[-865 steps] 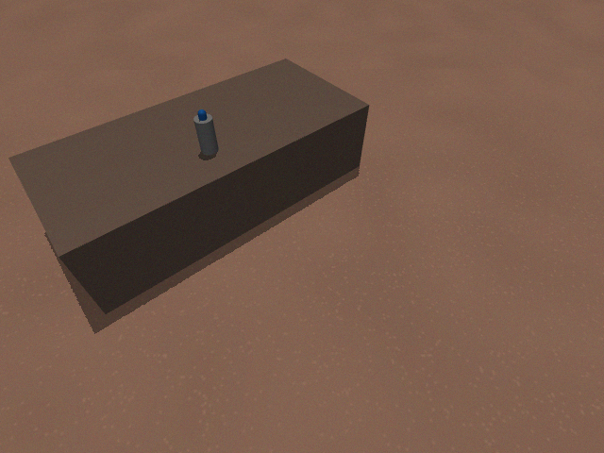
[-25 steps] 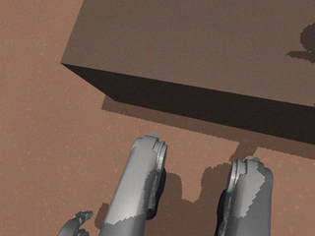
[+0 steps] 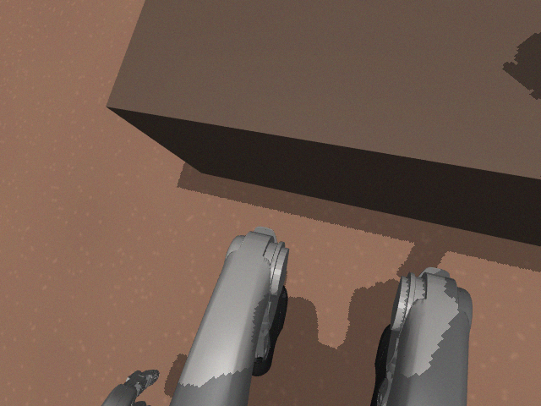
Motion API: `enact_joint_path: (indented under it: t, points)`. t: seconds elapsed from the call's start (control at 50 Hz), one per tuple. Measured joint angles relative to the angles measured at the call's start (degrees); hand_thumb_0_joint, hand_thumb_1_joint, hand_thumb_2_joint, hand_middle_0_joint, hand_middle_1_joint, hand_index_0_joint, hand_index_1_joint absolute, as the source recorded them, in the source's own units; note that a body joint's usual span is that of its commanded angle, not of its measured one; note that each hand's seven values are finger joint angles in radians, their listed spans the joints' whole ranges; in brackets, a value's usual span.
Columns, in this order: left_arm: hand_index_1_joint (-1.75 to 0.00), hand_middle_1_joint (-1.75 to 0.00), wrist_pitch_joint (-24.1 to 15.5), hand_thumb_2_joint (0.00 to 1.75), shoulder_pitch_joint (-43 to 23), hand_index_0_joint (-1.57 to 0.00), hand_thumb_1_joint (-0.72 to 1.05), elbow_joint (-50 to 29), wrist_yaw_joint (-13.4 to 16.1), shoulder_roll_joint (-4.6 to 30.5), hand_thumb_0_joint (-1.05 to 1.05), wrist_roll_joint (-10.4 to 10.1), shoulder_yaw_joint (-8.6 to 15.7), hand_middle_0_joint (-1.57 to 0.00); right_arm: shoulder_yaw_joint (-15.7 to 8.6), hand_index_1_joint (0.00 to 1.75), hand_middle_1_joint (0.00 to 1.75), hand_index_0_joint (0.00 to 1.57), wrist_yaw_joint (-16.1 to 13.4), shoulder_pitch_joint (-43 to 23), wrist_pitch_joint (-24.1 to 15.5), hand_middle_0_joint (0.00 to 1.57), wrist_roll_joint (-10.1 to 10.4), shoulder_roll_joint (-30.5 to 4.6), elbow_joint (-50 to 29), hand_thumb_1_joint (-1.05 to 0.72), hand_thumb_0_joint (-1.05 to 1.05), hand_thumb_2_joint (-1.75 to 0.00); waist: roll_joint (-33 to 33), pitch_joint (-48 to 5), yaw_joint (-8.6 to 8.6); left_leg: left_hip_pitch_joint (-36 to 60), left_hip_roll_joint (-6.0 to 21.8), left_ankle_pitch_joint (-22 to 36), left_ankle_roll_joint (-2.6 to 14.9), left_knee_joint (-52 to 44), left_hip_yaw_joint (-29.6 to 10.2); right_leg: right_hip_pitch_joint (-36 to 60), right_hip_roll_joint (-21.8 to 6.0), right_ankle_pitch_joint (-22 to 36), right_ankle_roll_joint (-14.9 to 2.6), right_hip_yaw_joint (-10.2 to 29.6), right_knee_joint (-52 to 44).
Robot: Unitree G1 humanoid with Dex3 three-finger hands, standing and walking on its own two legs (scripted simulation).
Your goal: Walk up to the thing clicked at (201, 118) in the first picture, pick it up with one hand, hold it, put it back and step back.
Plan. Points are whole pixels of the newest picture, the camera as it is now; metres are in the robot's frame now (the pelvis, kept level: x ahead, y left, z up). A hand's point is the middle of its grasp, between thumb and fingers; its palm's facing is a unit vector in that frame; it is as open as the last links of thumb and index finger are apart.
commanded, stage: settle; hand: right
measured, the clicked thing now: out of the picture +0.60 -0.25 +0.05
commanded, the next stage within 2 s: lift in 1.40 s
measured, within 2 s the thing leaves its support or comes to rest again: leaves its support in 0.46 s
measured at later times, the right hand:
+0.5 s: hand out of the picture +0.58 -0.25 +0.05, palm faces +0.23 +0.97 -0.06, open 9.6 cm
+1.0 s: hand out of the picture +0.60 -0.24 +0.12, palm faces +0.23 +0.97 -0.03, open 9.7 cm
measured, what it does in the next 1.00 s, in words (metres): rises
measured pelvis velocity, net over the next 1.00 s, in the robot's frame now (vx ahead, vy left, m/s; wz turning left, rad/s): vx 0.02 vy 0.00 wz -0.02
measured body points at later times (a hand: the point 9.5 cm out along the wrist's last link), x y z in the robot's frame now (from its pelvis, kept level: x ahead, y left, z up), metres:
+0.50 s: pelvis +0.01 +0.00 +0.04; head +0.25 -0.05 +0.42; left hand +0.04 +0.26 -0.06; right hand +0.57 -0.30 +0.05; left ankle +0.11 +0.14 -0.36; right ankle +0.08 -0.13 -0.36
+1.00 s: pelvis +0.02 +0.00 +0.10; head +0.26 -0.04 +0.48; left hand +0.05 +0.28 -0.01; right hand +0.58 -0.29 +0.12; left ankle +0.11 +0.14 -0.36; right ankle +0.08 -0.13 -0.36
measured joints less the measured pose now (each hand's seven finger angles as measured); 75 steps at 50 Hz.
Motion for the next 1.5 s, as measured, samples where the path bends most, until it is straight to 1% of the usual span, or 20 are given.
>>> enact_joint_path:
  t: [0.1,0.16,0.2,0.3,0.4,0.54,0.58,0.62,0.66,0.7,0.76,0.82,0.9,0.96,1.02,1.1,1.2,1.32,1.5]
  points:
    - [-0.30,-0.29,0.1,0.90,0.0,-0.20,0.90,-0.3,-0.1,-0.1,0.00,-0.1,0.0,-0.20,-0.2,0.88,0.87,0.77,0.1,0.7,0.0,0.80,0.3,0.7,-1.2,0.22,-0.02,-0.87,0.1,-0.2,-0.03,0.1,0.0,-0.1,-0.09,0.0,0.0,-0.1,0.0,-0.1,-0.22,0.0,0.2]
    - [-0.30,-0.29,0.3,0.90,-0.1,-0.20,0.90,-0.6,-0.1,-0.3,0.00,-0.1,0.0,-0.20,-0.2,0.94,0.93,0.74,-0.3,1.2,0.5,0.77,-0.1,1.2,-2.2,0.24,-0.02,-0.99,0.0,-0.3,0.09,0.2,0.0,-0.1,0.01,0.0,-0.1,-0.1,0.0,-0.1,-0.32,-0.1,0.2]
    - [-0.30,-0.30,0.5,0.90,-0.2,-0.21,0.90,-0.8,-0.1,-0.4,0.00,-0.1,0.1,-0.20,-0.6,0.99,0.99,0.73,-0.7,1.4,0.9,0.75,-0.3,1.4,-2.7,0.27,-0.01,-1.04,-0.1,-0.3,0.23,0.3,0.0,-0.1,-0.05,-0.2,-0.1,0.0,0.0,-0.1,-0.42,-0.2,0.0]
    - [-0.30,-0.30,0.9,0.90,-0.2,-0.21,0.90,-1.3,0.0,-1.2,0.00,-0.4,0.6,-0.21,-1.3,1.01,1.01,0.73,-1.6,3.1,2.9,0.75,-1.0,2.2,-5.1,0.28,-0.01,-1.05,-0.4,-0.6,0.35,1.2,0.0,-0.1,-0.21,-1.4,-0.3,1.1,-0.3,-0.2,-0.61,-0.6,-1.2]
    - [-0.30,-0.29,0.7,0.90,0.2,-0.20,0.90,-0.9,0.5,-2.2,0.00,-1.0,1.3,-0.20,-1.4,1.03,1.04,0.72,-2.2,6.1,5.6,0.74,-1.1,3.9,-8.3,0.31,0.00,-1.08,-0.4,-1.1,-0.23,3.3,0.0,-0.2,-0.06,-3.9,-0.6,3.6,-0.6,-0.4,-0.70,-1.2,-4.0]
    - [-0.30,-0.29,-0.6,0.90,0.3,-0.20,0.90,1.6,1.7,-2.8,0.00,-1.7,2.6,-0.20,-0.9,1.06,1.06,0.72,-3.2,10.6,7.0,0.74,0.7,6.4,-11.3,0.34,0.00,-1.12,-0.3,-1.4,-1.56,8.1,0.1,-0.2,-0.04,-8.9,-0.9,8.8,-1.1,-0.3,-0.85,-2.1,-9.4]
    - [-0.30,-0.29,-1.2,0.90,0.2,-0.20,0.90,2.3,2.1,-2.7,0.00,-1.8,2.9,-0.20,-0.4,1.06,1.07,0.72,-3.4,11.0,6.5,0.74,1.3,6.7,-11.5,0.35,0.00,-1.13,-0.1,-1.5,-1.76,9.4,0.2,-0.1,0.08,-10.2,-0.9,10.2,-1.2,-0.3,-0.83,-2.3,-10.9]
    - [-0.30,-0.29,-1.9,0.90,0.1,-0.20,0.90,3.4,2.3,-2.5,0.00,-1.7,3.5,-0.20,0.1,1.07,1.08,0.72,-3.6,10.4,5.6,0.74,2.0,6.8,-9.6,0.35,0.00,-1.14,-0.1,-1.8,-2.01,10.5,0.2,0.0,0.23,-11.5,-0.7,11.2,-1.3,-0.2,-0.84,-2.3,-12.2]
    - [-0.30,-0.29,-2.0,0.90,0.2,-0.20,0.90,3.6,2.6,-2.0,0.00,-1.6,3.9,-0.20,0.1,1.06,1.08,0.72,-3.8,10.3,5.9,0.74,1.7,6.8,-10.0,0.36,0.00,-1.14,-0.1,-2.0,-2.00,11.2,0.1,0.2,0.25,-12.6,-0.7,12.0,-1.4,-0.1,-0.84,-2.4,-13.3]
    - [-0.30,-0.29,-2.2,0.90,0.4,-0.20,0.90,3.4,2.7,-1.6,0.00,-1.6,3.9,-0.19,0.2,1.07,1.08,0.72,-4.0,10.0,5.3,0.74,1.7,6.7,-10.2,0.36,0.00,-1.15,0.2,-2.1,-1.84,12.1,0.1,0.2,0.24,-13.5,-0.8,13.1,-1.6,-0.1,-0.81,-2.5,-14.3]
    - [-0.30,-0.29,-3.0,0.90,0.4,-0.20,0.90,4.5,2.6,-1.2,0.00,-1.5,4.5,-0.19,0.4,1.07,1.08,0.72,-3.6,7.6,3.4,0.74,2.2,6.1,-5.9,0.36,0.00,-1.15,0.1,-2.4,-1.69,13.4,0.1,0.1,0.49,-14.6,-0.5,14.2,-1.6,-0.1,-0.72,-2.4,-15.3]
    - [-0.30,-0.29,-2.6,0.90,0.7,-0.20,0.91,3.8,2.5,-0.8,0.00,-1.5,4.4,-0.19,-0.2,1.07,1.08,0.72,-3.3,7.3,3.6,0.74,1.0,5.6,-6.5,0.36,0.00,-1.15,-0.2,-2.8,-1.32,13.7,0.1,0.2,0.62,-15.4,-0.5,14.7,-1.8,-0.1,-0.66,-2.5,-16.2]
    - [-0.30,-0.29,-2.8,0.90,1.1,-0.20,0.91,3.3,2.0,-1.0,0.00,-1.6,4.3,-0.19,-1.0,1.07,1.08,0.72,-2.7,6.3,2.2,0.74,1.5,5.2,-3.8,0.36,0.00,-1.15,-0.3,-2.9,-1.12,14.7,0.0,0.0,0.55,-16.0,-0.6,15.8,-1.9,-0.3,-0.55,-2.6,-16.9]
    - [-0.30,-0.29,-2.4,0.89,1.3,-0.20,0.91,2.6,1.7,-1.4,0.00,-1.6,4.1,-0.19,-1.6,1.07,1.08,0.72,-2.6,6.9,2.6,0.74,0.7,5.2,-4.3,0.36,0.00,-1.15,-0.6,-3.0,-1.13,15.0,-0.1,0.1,0.56,-16.5,-0.6,16.3,-2.1,-0.3,-0.44,-2.6,-17.5]
    - [-0.29,-0.29,-2.4,0.89,1.4,-0.20,0.92,2.1,1.4,-2.1,0.00,-1.8,3.8,-0.19,-1.7,1.07,1.08,0.72,-2.5,7.4,2.4,0.74,1.0,5.7,-4.2,0.36,0.00,-1.15,-0.6,-3.0,-1.24,15.5,-0.2,0.1,0.59,-16.8,-0.6,17.0,-2.2,-0.2,-0.35,-2.7,-18.0]
    - [-0.29,-0.29,-2.4,0.89,1.0,-0.20,0.92,2.0,1.3,-2.9,0.00,-1.7,3.5,-0.19,-2.2,1.07,1.08,0.72,-2.7,8.7,2.4,0.74,0.8,6.6,-4.8,0.36,0.00,-1.15,-0.6,-3.1,-1.44,16.1,-0.3,0.3,0.70,-17.3,-0.5,17.6,-2.4,-0.1,-0.21,-2.7,-18.6]
    - [-0.29,-0.29,-2.6,0.89,0.6,-0.20,0.92,2.2,1.6,-3.6,0.00,-1.7,3.4,-0.19,-2.0,1.07,1.08,0.72,-3.3,10.0,2.2,0.74,0.9,7.6,-5.8,0.36,0.00,-1.15,-0.4,-3.0,-1.67,16.9,-0.4,0.7,0.82,-18.1,-0.4,18.4,-2.5,0.3,-0.12,-2.6,-19.4]
    - [-0.29,-0.29,-2.7,0.89,0.4,-0.20,0.92,2.6,2.0,-3.4,0.00,-1.5,3.9,-0.19,-1.7,1.07,1.08,0.72,-3.9,11.1,2.0,0.74,1.0,8.2,-6.6,0.36,0.00,-1.15,-0.3,-3.2,-1.82,17.8,-0.6,1.1,0.87,-19.2,-0.4,19.4,-2.7,0.6,-0.15,-2.7,-20.4]
    - [-0.29,-0.29,-3.1,0.89,0.9,-0.19,0.92,3.4,2.4,-2.5,0.00,-1.5,4.5,-0.19,-1.3,1.07,1.08,0.72,-3.6,10.9,1.2,0.74,1.7,7.8,-5.4,0.36,0.00,-1.15,-0.3,-3.4,-1.87,19.2,-0.5,1.4,0.98,-20.6,-0.3,20.7,-2.7,0.9,-0.13,-2.7,-21.8]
